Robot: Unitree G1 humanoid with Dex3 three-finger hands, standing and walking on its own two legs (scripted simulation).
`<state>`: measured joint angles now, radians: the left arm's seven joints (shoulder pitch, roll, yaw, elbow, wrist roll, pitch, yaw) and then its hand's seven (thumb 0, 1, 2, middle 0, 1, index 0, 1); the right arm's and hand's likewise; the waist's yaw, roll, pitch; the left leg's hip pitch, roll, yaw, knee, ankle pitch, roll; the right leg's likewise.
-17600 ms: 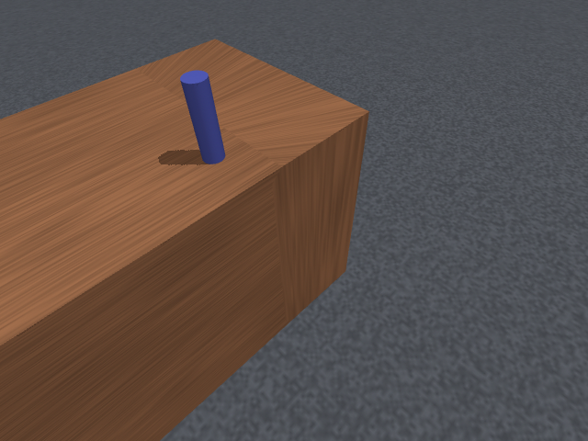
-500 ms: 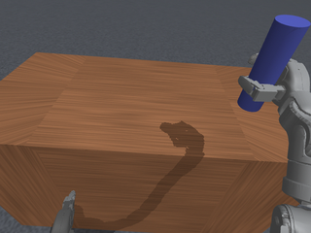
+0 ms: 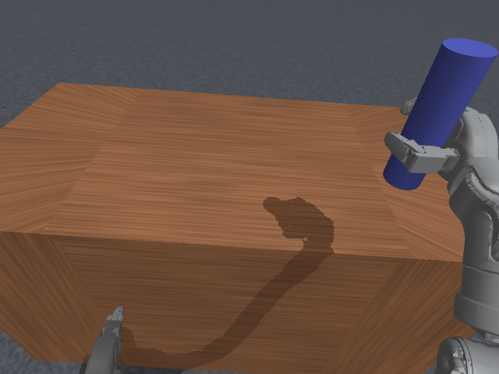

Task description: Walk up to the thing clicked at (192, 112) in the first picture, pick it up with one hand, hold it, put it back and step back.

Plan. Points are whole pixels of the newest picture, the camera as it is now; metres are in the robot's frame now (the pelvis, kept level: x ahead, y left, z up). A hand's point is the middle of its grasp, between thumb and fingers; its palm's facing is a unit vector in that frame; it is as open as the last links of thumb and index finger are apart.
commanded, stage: hold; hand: right
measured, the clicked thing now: (429, 123) +0.34 -0.19 +0.29
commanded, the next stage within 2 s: crouch in 1.56 s
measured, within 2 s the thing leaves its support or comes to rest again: neither
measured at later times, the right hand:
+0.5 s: hand (415, 129) +0.35 -0.17 +0.28, palm faces +0.16 +0.99 -0.01, open 7.7 cm
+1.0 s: hand (422, 137) +0.33 -0.18 +0.28, palm faces +0.16 +0.99 -0.02, open 7.7 cm
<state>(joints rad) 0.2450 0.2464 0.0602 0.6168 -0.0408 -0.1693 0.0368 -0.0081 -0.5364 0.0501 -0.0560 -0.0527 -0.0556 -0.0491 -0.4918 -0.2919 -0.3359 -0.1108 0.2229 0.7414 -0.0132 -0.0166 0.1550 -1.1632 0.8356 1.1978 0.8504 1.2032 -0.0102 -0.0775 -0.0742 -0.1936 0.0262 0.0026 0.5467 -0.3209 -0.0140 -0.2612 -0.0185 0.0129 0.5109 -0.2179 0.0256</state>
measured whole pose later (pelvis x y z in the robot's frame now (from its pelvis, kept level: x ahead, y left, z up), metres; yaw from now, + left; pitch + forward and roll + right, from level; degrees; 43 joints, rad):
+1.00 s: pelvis +0.00 +0.00 +0.00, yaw +0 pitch -3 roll +0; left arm 0.24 0.25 0.08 0.66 -0.04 -0.19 0.04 -0.01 -0.53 0.05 -0.06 -0.06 -0.06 -0.05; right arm -0.49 -0.29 -0.32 -0.14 0.23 0.73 0.00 -0.02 0.16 -1.17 0.84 1.19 0.85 1.20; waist -0.02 -0.08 -0.08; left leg -0.18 0.03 0.01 0.54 -0.31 -0.02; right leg -0.26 -0.02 0.02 0.52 -0.22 0.02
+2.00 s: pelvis -0.01 +0.00 +0.00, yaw +0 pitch -2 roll +0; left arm 0.22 0.24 0.07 0.68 -0.03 -0.20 0.06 -0.01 -0.53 0.05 -0.05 -0.05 -0.05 -0.04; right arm -0.58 -0.30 -0.30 0.20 0.18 0.61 -0.01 -0.02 0.16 -1.18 0.85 1.18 0.87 1.19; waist 0.01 -0.05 -0.05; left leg -0.21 0.02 0.00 0.54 -0.30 -0.01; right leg -0.28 -0.03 0.01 0.51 -0.20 0.03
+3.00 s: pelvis +0.00 -0.01 -0.01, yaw +2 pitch +7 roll +1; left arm 0.23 0.21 0.05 0.59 -0.01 -0.15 0.04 -0.01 -0.53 0.05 -0.06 -0.05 -0.06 -0.04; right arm -0.76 -0.42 -0.37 0.88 0.10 -0.04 0.02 -0.02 0.15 -1.20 0.84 1.20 0.86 1.20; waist 0.08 -0.01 -0.07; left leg -0.40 0.00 -0.03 0.59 -0.31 -0.02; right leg -0.47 -0.05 -0.02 0.60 -0.25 0.02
